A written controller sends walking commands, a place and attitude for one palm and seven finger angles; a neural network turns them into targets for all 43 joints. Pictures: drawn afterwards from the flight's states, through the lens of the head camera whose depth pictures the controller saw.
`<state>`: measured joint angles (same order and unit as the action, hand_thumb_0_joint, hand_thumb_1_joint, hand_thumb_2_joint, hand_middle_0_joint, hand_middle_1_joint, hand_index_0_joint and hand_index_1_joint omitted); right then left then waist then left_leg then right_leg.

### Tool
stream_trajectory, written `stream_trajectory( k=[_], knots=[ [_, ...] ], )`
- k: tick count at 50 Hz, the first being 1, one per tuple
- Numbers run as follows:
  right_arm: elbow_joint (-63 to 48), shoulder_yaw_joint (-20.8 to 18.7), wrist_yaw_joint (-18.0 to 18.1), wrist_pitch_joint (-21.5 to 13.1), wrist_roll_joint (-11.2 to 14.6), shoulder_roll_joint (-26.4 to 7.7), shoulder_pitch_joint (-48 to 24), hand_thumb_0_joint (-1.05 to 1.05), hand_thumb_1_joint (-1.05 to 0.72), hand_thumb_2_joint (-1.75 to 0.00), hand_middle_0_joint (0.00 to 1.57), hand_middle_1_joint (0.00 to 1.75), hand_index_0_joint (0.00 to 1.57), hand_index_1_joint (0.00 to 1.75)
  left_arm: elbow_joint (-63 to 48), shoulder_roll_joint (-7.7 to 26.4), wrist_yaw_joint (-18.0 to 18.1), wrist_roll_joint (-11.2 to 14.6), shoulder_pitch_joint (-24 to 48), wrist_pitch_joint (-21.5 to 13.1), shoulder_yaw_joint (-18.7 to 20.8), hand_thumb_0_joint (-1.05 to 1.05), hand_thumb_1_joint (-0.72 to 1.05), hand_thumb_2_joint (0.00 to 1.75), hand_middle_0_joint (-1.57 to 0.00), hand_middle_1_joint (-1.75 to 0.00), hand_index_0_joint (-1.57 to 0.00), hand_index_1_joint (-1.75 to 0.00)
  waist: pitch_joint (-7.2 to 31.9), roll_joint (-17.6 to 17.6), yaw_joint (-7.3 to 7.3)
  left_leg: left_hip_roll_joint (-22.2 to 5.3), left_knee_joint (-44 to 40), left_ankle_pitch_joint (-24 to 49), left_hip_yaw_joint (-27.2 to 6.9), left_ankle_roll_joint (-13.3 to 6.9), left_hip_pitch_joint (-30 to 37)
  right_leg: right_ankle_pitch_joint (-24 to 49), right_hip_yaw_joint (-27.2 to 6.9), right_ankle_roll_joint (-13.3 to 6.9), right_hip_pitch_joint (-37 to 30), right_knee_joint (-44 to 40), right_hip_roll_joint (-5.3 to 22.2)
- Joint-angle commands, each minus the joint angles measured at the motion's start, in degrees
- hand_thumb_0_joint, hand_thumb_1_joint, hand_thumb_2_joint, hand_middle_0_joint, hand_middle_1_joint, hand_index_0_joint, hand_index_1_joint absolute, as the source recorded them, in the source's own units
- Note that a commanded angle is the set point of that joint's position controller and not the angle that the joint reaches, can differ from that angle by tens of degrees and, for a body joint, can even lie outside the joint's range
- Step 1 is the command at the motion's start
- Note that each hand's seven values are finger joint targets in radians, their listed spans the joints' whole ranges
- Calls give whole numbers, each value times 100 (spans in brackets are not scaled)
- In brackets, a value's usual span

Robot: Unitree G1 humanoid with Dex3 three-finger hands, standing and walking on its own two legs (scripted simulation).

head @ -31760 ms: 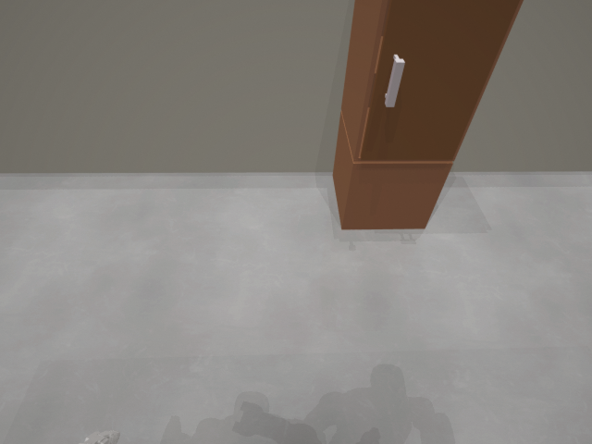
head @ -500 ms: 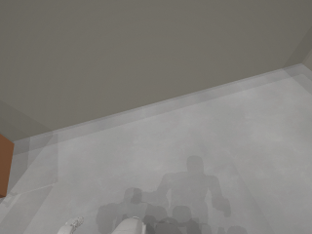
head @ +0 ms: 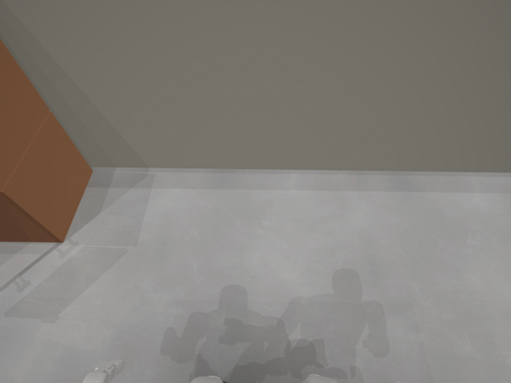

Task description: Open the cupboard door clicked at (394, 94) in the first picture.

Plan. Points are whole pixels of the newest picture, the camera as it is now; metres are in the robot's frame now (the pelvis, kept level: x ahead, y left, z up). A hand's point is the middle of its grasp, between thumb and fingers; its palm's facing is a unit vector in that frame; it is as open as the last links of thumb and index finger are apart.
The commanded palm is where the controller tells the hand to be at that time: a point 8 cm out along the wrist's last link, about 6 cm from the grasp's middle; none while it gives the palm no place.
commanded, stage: turn to face it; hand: left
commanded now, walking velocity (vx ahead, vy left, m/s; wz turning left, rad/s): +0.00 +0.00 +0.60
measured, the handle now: out of the picture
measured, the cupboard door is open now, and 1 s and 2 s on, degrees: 53 53 53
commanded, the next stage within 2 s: take the last steps up to it in 1.42 s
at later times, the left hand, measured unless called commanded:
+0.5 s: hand out of the picture +0.01 +0.21 -0.18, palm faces +0.33 -0.92 -0.23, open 7.4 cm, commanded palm none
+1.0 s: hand out of the picture +0.01 +0.16 -0.15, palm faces +0.57 -0.78 -0.25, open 7.4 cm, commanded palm none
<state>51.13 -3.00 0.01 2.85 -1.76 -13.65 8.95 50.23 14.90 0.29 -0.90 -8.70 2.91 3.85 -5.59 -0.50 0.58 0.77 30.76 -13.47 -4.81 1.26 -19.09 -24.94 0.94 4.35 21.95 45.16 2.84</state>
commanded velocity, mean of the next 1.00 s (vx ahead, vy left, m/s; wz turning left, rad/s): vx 0.00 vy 0.00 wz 0.59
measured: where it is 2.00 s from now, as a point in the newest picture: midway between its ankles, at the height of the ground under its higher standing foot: outside the picture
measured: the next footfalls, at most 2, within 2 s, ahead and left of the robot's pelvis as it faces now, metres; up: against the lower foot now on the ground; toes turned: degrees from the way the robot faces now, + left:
right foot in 0.04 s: +0.04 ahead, -0.13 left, +0.00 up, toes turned +0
left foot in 0.40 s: +0.04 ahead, +0.11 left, +0.00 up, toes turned +19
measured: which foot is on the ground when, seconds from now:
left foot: down 0.00-0.04, up 0.06-0.38, down 0.40-0.76, up 0.78-1.00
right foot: up 0.00-0.02, down 0.04-0.40, up 0.42-0.76, down 0.78-1.00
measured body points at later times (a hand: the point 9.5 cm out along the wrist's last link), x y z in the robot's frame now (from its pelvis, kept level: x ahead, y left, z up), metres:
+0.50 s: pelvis +0.01 -0.01 -0.01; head +0.06 +0.03 +0.44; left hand -0.01 +0.26 -0.16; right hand +0.21 -0.22 -0.13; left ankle +0.00 +0.10 -0.73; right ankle +0.01 -0.15 -0.67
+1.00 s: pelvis +0.05 -0.05 +0.01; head +0.09 -0.03 +0.45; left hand -0.02 +0.20 -0.13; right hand +0.27 -0.22 -0.14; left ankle -0.03 +0.06 -0.68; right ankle +0.09 -0.16 -0.73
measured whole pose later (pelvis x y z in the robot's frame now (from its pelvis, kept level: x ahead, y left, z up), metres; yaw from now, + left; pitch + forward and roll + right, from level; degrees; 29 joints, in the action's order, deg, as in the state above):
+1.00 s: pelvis +0.05 -0.05 +0.01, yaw +37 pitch +0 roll +2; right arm 53.1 -4.5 -1.5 5.1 -0.9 -15.1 8.8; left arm 50.0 11.1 1.2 -1.5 -11.7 0.9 1.6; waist -5.6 1.1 1.5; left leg -0.5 53.3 -25.6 2.7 4.0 -25.3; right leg -18.2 8.2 0.9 10.5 29.1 6.8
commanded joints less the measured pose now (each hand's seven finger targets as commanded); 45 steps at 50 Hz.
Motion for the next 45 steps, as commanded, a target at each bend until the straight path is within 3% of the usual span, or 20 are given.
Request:
stream_trajectory(
  k=[1, 2, 3, 5, 8, 13, 17, 18, 20, 21, 22, 26, 33, 36, 37, 38, 39, 40, 42, 45],
  knots=[
    [-576, -335, 26, -89, 141, -840, -375, 0, -90, -90, 20, 30, 20, 30, -253, 886, 78, -32, -920, -276, 231, 0, 90, 90, -20, -30, -20, -30, 1022, 581, -419, -334, 550, -127, -591, -298, -983, 781, -764, -298, -2144, -2786, 758],
    [-740, -279, -20, -98, 137, -527, -471, 0, -90, -90, 20, 30, 20, 30, -295, 1412, 111, -99, -935, -296, 319, 0, 90, 90, -20, -30, -20, -30, 818, 2106, -506, 425, 2029, -1923, 378, 138, -1674, 1244, -2313, -972, -2069, -3252, 2258],
    [-711, -320, -49, -74, 88, -774, -529, 0, -90, -90, 20, 30, 20, 30, -323, 1339, 139, -50, -831, -298, 257, 0, 90, 90, -20, -30, -20, -30, 697, 1765, -430, 47, 3220, -2211, 105, 63, -1554, 1696, -2190, -1326, -1422, -3123, 2551],
    [-471, -324, -91, -2, 60, -663, -402, 0, -90, -90, 20, 30, 20, 30, -455, 807, 152, -22, -256, -307, 134, 0, 90, 90, -20, -30, -20, -30, 450, 1389, -79, -157, 3926, -1502, 140, 132, -1620, 2421, -1213, -1200, -1243, -2767, 1812],
    [-413, -221, -158, 40, 100, -443, -471, 0, -90, -90, 20, 30, 20, 30, -432, 679, 161, -14, -374, -333, 90, 0, 90, 90, -20, -30, -20, -30, 568, 1327, -106, -208, 3251, -1242, 549, 282, -1456, 4021, -130, -1054, -1768, -2395, 1474],
    [-501, -119, -200, -9, 129, -273, -801, 0, -90, -90, 20, 30, 20, 30, -257, 954, 158, -60, -784, -339, 190, 0, 90, 90, -20, -30, -20, -30, 693, 1102, -339, -138, 1533, -1207, 995, 243, -876, 4539, 108, -1078, -2174, -2057, 1682],
    [-434, -137, -172, -71, 113, -423, -388, 0, -90, -90, 20, 30, 20, 30, -203, 1021, 100, -31, -635, -311, 237, 0, 90, 90, -20, -30, -20, -30, 788, 1165, -107, -30, 218, -409, 1128, 86, 252, 4097, 479, -765, -1630, -1416, 1668],
    [-350, -191, -159, -107, 91, -609, -4, 0, -90, -90, 20, 30, 20, 30, -259, 976, 80, 15, -511, -293, 243, 0, 90, 90, -20, -30, -20, -30, 926, 730, 141, -108, -398, 319, 957, -15, 994, 3700, 663, -538, -1136, -776, 1588],
    [-216, -463, -51, -145, 44, -1692, 874, 0, -90, -90, 20, 30, 20, 30, -658, 355, 44, 53, -148, -225, 65, 0, 90, 90, -20, -30, -20, -30, 1289, -1831, 584, -2489, -949, 3682, -2234, -1417, 2217, -1433, 674, 142, 1224, 1693, 353],
    [-126, -431, -8, -116, 50, -1689, 979, 0, -90, -90, 20, 30, 20, 30, -714, 567, 73, 8, 74, -157, 82, 0, 90, 90, -20, -30, -20, -30, 1290, -1136, 560, -2560, -861, 3344, -2022, -1675, 2023, -1317, -7, 17, 1275, 2176, 434],
    [-239, -388, 45, -154, 40, -1544, 740, 0, -90, -90, 20, 30, 20, 30, -742, 543, 64, 1, 210, -149, 88, 0, 90, 90, -20, -30, -20, -30, 1045, -727, 447, -2346, -980, 2653, -1901, -1609, 1656, -896, -54, 24, 1389, 2275, 500],
    [-410, -265, 111, -199, 45, -1145, -35, 0, -90, -90, 20, 30, 20, 30, -375, 488, 5, -12, -110, -77, 140, 0, 90, 90, -20, -30, -20, -30, 860, -861, 17, -1372, -1109, 1542, -1047, -1026, 885, 70, -164, 45, 844, 1928, 309],
    [-341, -355, 53, -144, 10, -1239, 38, 0, -90, -90, 20, 30, 20, 30, -504, 416, 4, 16, 70, -117, 88, 0, 90, 90, -20, -30, -20, -30, 796, -939, 55, -1178, -1070, 892, -1416, -991, 494, -39, 31, -4, -19, -2, -78],
    [-414, -387, 47, -102, 65, -1188, -202, 0, -90, -90, 20, 30, 20, 30, -376, 497, 30, 45, -458, -195, 132, 0, 90, 90, -20, -30, -20, -30, 934, -831, -216, -868, -547, 1028, -1388, -724, -60, 815, 143, -57, -1245, -1537, -253],
    [-470, -360, 21, -105, 120, -987, -260, 0, -90, -90, 20, 30, 20, 30, -340, 782, 71, 14, -704, -256, 189, 0, 90, 90, -20, -30, -20, -30, 1013, -159, -356, -555, -66, 489, -1184, -465, -672, 941, -330, -152, -2007, -2394, 179],
    [-574, -308, -8, -114, 154, -585, -220, 0, -90, -90, 20, 30, 20, 30, -314, 1290, 129, -72, -838, -308, 310, 0, 90, 90, -20, -30, -20, -30, 1000, 1471, -426, 230, 1226, -1029, -126, 9, -1661, 950, -1859, -669, -2528, -3038, 1719],
    [-638, -315, -33, -113, 109, -698, -358, 0, -90, -90, 20, 30, 20, 30, -370, 1438, 147, -67, -745, -297, 277, 0, 90, 90, -20, -30, -20, -30, 820, 1774, -437, 229, 2738, -2214, 178, 100, -1626, 1555, -2377, -1242, -1722, -3156, 2614],
    [-595, -310, -69, -87, 70, -718, -229, 0, -90, -90, 20, 30, 20, 30, -438, 1209, 145, -37, -465, -290, 190, 0, 90, 90, -20, -30, -20, -30, 670, 1296, -236, 11, 3442, -1943, 4, 54, -1516, 1675, -1803, -1363, -1315, -3009, 2346],
    [-346, -328, -103, 2, 70, -648, -111, 0, -90, -90, 20, 30, 20, 30, -516, 761, 177, -13, -69, -298, 121, 0, 90, 90, -20, -30, -20, -30, 574, 1503, 10, -198, 3868, -1407, 190, 181, -1585, 2900, -919, -1160, -1427, -2634, 1734],
    [-371, -223, -161, 39, 103, -447, -334, 0, -90, -90, 20, 30, 20, 30, -457, 731, 155, -15, -268, -325, 94, 0, 90, 90, -20, -30, -20, -30, 552, 1389, -84, -206, 3027, -1237, 605, 296, -1341, 3960, -49, -1038, -1713, -2404, 1490]
  ],
)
